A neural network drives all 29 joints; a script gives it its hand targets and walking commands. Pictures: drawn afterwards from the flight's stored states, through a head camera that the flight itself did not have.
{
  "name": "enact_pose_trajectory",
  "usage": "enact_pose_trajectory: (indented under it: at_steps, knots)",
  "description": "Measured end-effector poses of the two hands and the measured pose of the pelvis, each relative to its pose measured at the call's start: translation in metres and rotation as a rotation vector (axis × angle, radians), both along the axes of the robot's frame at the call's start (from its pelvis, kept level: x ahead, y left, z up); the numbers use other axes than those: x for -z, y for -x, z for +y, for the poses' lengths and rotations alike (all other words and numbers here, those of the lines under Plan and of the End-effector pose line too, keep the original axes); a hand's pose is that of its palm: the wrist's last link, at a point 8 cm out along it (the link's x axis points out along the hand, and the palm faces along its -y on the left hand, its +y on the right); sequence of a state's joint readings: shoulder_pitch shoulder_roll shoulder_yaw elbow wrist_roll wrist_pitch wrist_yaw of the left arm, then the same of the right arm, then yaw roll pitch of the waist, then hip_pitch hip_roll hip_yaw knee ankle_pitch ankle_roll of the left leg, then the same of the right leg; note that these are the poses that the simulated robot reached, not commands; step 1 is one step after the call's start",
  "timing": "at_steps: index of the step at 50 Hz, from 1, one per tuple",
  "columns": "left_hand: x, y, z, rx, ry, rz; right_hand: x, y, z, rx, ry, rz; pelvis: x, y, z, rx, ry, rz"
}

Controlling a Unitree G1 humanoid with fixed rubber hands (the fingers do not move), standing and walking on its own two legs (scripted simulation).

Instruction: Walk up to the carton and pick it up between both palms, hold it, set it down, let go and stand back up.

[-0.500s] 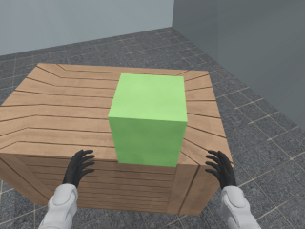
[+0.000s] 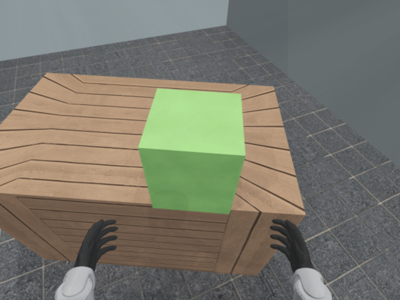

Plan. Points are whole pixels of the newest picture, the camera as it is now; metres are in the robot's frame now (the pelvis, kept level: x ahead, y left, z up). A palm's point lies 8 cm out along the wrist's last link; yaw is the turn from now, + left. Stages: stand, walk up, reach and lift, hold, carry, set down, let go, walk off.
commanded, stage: set down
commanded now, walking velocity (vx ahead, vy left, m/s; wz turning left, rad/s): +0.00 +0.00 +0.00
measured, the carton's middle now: (194, 153) +0.46 +0.03 -0.01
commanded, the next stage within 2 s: let go in 0.24 s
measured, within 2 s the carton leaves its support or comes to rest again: neither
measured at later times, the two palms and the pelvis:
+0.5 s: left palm (91, 277) +0.18 +0.23 -0.07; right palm (308, 279) +0.18 -0.21 -0.06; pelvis +0.02 +0.00 +0.01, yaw -1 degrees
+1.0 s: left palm out of the picture +0.11 +0.25 -0.10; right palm out of the picture +0.09 -0.26 -0.11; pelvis +0.01 +0.00 +0.00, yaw -2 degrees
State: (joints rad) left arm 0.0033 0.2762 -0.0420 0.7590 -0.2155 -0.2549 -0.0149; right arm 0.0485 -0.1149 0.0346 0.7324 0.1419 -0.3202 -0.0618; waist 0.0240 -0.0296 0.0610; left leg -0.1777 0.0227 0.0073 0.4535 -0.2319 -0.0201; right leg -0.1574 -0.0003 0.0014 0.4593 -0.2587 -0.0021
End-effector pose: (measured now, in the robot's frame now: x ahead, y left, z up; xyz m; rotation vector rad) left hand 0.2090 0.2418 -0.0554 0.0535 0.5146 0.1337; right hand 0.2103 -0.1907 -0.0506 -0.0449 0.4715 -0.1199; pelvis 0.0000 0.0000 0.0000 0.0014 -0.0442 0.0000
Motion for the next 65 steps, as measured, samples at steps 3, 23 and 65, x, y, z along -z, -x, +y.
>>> enact_pose_trajectory:
  at_steps: [3,23,65]
  knots:
    - [0.005,0.007,-0.002,0.012,-0.017,0.051,0.006,0.007,-0.001,-0.011,0.007,0.042,-0.001,-0.004,0.001,0.006,0.003,-0.015]
    - [0.010,0.023,-0.012,0.038,-0.044,0.157,0.010,0.026,-0.015,-0.029,0.054,0.110,-0.005,-0.017,0.000,0.023,0.002,-0.047]
    - [0.065,0.178,0.000,0.030,-0.103,0.608,0.084,0.238,-0.047,0.128,0.047,0.783,0.000,0.015,0.008,0.056,0.000,0.012]
